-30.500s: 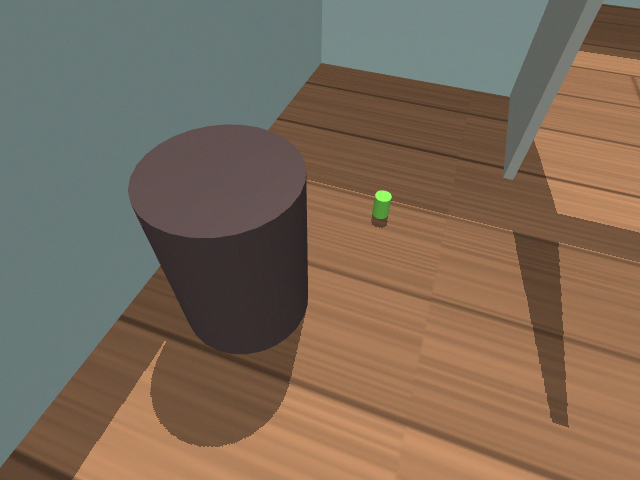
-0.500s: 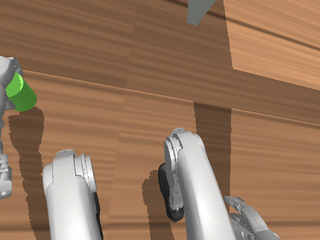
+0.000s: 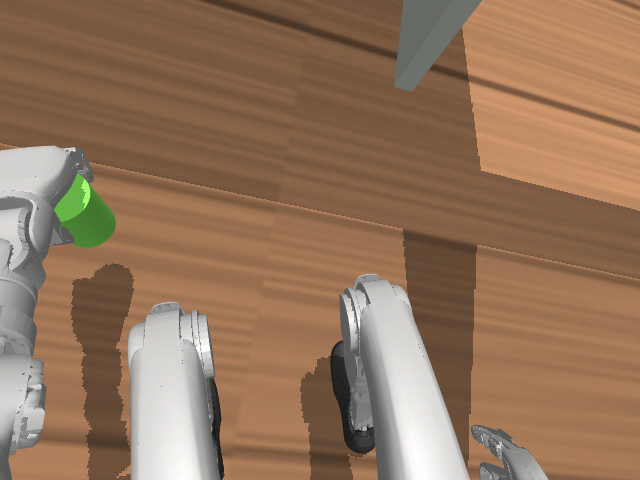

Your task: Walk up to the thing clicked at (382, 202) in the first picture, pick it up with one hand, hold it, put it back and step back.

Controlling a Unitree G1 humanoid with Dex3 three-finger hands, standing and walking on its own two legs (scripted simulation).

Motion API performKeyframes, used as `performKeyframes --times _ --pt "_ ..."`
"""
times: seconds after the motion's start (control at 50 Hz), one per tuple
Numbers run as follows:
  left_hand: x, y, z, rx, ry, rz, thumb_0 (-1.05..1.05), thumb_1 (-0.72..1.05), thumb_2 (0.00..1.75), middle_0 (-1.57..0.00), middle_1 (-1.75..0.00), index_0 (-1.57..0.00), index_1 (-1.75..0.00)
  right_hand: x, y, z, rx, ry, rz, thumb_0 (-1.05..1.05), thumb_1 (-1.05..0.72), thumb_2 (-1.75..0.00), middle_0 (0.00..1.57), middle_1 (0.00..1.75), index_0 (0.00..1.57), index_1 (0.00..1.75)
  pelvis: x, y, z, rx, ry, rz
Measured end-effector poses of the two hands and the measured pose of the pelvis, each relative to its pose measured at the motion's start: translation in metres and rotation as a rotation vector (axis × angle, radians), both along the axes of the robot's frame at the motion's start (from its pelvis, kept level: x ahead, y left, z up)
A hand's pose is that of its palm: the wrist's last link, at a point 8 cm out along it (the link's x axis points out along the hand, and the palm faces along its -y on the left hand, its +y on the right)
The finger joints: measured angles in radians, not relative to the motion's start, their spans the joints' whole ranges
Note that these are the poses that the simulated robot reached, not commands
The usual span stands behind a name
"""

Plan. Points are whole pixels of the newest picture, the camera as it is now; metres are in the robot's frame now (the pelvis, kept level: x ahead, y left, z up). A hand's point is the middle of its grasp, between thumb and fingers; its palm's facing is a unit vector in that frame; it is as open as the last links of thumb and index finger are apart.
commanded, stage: lift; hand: left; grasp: from above
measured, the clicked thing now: (75, 211) +0.46 +0.27 -0.20
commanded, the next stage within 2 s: hold in 1.26 s
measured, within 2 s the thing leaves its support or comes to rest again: neither
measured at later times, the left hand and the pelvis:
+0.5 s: hand out of the picture +0.38 +0.27 +0.04, palm faces -0.45 -0.12 -0.89, open 9.8 cm; pelvis +0.01 -0.01 +0.13, yaw +3 degrees
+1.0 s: hand out of the picture +0.34 +0.25 +0.20, palm faces -0.47 -0.13 -0.87, open 9.8 cm; pelvis +0.04 -0.01 +0.29, yaw +5 degrees
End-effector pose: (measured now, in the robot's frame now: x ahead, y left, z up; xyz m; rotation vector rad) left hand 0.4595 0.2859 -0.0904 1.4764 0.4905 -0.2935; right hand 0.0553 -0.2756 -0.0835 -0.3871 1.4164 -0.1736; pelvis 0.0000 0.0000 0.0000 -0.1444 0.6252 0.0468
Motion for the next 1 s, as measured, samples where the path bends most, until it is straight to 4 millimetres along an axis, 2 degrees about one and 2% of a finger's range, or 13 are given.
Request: performKeyframes --times 0.24,0.4,0.6,0.72,0.84,1.0 --pt "-0.030 0.001 0.079 -0.001 -0.020 0.023 -0.01 0.01 0.56 -0.81 -0.74 -0.65 -0.67 0.052 0.003 0.044 0.026 -0.145 0.034 0.01 -0.91 -0.90 0.20 0.30 0.20 0.30 0.004 -0.002 0.055 0.024 -0.022 0.012" --pt "-0.055 -0.007 0.142 -0.014 -0.030 0.030 -0.01 0.02 0.55 -0.81 -0.73 -0.65 -0.67 0.074 0.006 0.084 0.042 -0.214 0.031 0.01 -0.91 -0.90 0.20 0.30 0.20 0.30 0.007 -0.004 0.101 0.046 -0.071 0.018" --pt "-0.092 -0.022 0.229 -0.030 -0.024 0.041 -0.02 0.02 0.55 -0.81 -0.73 -0.65 -0.67 0.089 0.011 0.147 0.067 -0.281 -0.002 0.01 -0.90 -0.90 0.20 0.30 0.20 0.30 0.016 -0.008 0.172 0.082 -0.173 0.020" --pt "-0.107 -0.028 0.277 -0.028 -0.010 0.048 -0.02 0.01 0.55 -0.82 -0.72 -0.66 -0.67 0.096 0.012 0.190 0.074 -0.323 -0.011 0.01 -0.90 -0.90 0.20 0.30 0.20 0.30 0.023 -0.011 0.216 0.099 -0.248 0.022" --pt "-0.111 -0.032 0.312 -0.019 0.000 0.056 -0.02 0.01 0.55 -0.83 -0.72 -0.66 -0.66 0.099 0.009 0.228 0.072 -0.353 -0.015 0.01 -0.90 -0.90 0.20 0.30 0.20 0.30 0.033 -0.012 0.252 0.109 -0.307 0.027" --pt "-0.112 -0.035 0.345 -0.013 -0.003 0.071 -0.02 0.01 0.56 -0.83 -0.71 -0.66 -0.66 0.098 0.004 0.265 0.065 -0.350 -0.024 0.01 -0.90 -0.90 0.20 0.30 0.20 0.30 0.045 -0.013 0.289 0.121 -0.369 0.030"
